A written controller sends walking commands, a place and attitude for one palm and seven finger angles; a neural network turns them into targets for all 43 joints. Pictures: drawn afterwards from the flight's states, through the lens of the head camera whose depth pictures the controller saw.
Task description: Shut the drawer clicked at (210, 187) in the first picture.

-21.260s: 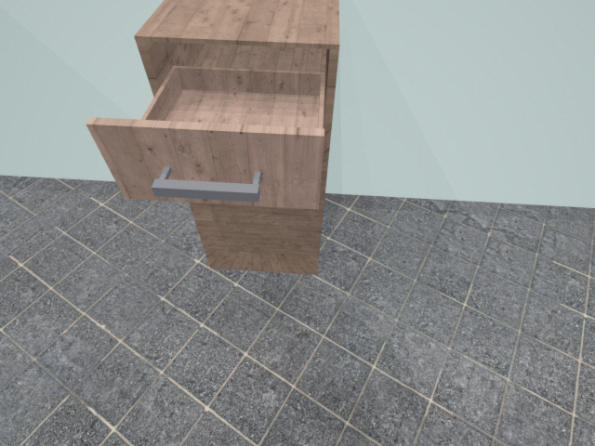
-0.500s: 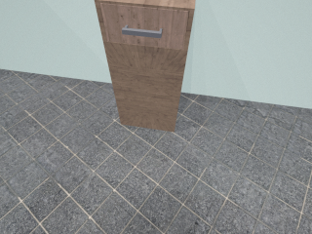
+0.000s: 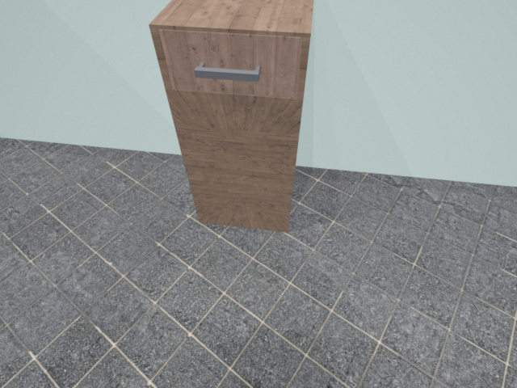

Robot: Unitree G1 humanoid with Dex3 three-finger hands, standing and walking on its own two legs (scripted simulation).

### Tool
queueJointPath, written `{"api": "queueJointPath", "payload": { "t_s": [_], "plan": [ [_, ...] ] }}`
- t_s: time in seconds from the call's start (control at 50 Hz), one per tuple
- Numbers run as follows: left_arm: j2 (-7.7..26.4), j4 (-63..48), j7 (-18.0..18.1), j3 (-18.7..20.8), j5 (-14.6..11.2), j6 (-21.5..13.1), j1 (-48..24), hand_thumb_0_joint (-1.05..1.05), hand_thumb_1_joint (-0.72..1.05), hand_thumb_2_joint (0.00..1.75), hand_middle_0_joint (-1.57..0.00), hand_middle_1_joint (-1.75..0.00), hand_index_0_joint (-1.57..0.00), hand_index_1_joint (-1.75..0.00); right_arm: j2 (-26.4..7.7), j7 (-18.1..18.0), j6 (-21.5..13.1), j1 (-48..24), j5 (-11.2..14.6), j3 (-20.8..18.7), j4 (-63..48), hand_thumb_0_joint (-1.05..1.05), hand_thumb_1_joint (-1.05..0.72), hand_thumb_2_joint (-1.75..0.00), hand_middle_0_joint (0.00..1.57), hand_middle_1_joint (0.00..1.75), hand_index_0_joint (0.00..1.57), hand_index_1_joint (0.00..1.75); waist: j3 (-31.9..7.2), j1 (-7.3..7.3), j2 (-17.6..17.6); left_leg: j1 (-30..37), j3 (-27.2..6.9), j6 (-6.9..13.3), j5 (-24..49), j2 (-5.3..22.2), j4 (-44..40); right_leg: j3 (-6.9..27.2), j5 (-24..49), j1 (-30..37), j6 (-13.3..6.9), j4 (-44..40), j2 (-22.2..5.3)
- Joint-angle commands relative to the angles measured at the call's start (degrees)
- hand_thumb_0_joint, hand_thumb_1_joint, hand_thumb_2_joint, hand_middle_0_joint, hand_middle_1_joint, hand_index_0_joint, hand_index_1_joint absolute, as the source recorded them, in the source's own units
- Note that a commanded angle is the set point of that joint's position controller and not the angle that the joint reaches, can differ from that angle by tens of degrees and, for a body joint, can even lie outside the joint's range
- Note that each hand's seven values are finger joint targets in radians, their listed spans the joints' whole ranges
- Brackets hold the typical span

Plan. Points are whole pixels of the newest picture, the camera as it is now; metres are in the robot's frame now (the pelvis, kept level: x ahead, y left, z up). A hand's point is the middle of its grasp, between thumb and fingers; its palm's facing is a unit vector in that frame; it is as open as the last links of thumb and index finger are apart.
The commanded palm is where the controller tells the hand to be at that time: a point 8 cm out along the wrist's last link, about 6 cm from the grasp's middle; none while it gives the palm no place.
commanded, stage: let the arm hang, fingers relaxed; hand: left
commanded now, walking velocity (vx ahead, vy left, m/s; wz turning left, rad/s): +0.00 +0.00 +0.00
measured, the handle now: (228, 70) +0.90 +0.13 +0.04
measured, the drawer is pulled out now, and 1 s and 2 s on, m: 0.00 0.00 0.00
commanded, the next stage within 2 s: look to check the result in 0.08 s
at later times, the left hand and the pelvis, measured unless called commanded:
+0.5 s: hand out of the picture +0.05 +0.20 -0.16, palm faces +0.00 -0.96 -0.29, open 7.4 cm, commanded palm none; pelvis +0.02 -0.01 +0.00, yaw +0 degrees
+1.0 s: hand out of the picture +0.08 +0.19 -0.16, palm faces -0.01 -0.96 -0.30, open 7.4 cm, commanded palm none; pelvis +0.02 -0.03 +0.00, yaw +0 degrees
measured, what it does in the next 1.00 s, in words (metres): stands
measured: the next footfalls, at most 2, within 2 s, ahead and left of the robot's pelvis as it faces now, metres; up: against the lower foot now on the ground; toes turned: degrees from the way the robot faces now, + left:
none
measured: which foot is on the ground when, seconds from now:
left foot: down 0.00-1.00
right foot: down 0.00-1.00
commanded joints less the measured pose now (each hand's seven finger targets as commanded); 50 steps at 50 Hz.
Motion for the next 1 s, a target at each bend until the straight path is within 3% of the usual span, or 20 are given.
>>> {"api": "queueJointPath", "payload": {
  "t_s": [0.0,0.22,0.64,0.98],
  "plan": [
    [9.3,-1.66,0.82,2.13,-0.13,-0.53,2.16,0.0,0.9,0.9,-0.2,-0.3,-0.2,-0.3,-7.76,-0.52,-0.74,1.79,0.17,-1.29,-1.71,0.0,-0.9,-0.9,0.2,0.3,0.2,0.3,-1.55,0.38,1.0,0.32,-6.23,0.74,6.42,6.66,-4.32,6.19,4.47,0.74,-1.59,-4.88,-6.41],
    [10.0,-1.19,0.92,2.46,-0.12,-0.91,2.31,0.0,0.9,0.9,-0.2,-0.3,-0.2,-0.3,-8.74,-0.84,-0.89,1.44,0.33,-1.51,-1.67,0.0,-0.9,-0.9,0.2,0.3,0.2,0.3,-3.24,0.3,-0.72,2.77,-5.73,0.69,9.53,6.96,-3.98,6.13,9.66,2.29,-1.79,-5.05,-6.55],
    [12.08,-1.19,0.91,2.67,-0.16,-1.13,0.84,0.0,0.9,0.9,-0.2,-0.3,-0.2,-0.3,-10.27,-0.77,-0.64,0.07,0.22,-1.59,-1.55,0.0,-0.9,-0.9,0.2,0.3,0.2,0.3,-1.74,0.16,-0.68,3.54,-5.09,0.29,8.36,7.06,-4.63,6.81,11.2,2.64,-1.84,-6.69,-6.79],
    [13.46,-1.78,0.88,3.02,-0.3,-1.31,-0.44,0.0,0.9,0.9,-0.2,-0.3,-0.2,-0.3,-11.77,-0.82,-0.58,-0.29,0.23,-1.75,-1.85,0.0,-0.9,-0.9,0.2,0.3,0.2,0.3,-2.67,0.08,-1.05,3.71,-4.63,-0.09,7.43,7.14,-4.58,7.41,12.74,4.14,-1.4,-7.5,-6.94]
  ]
}}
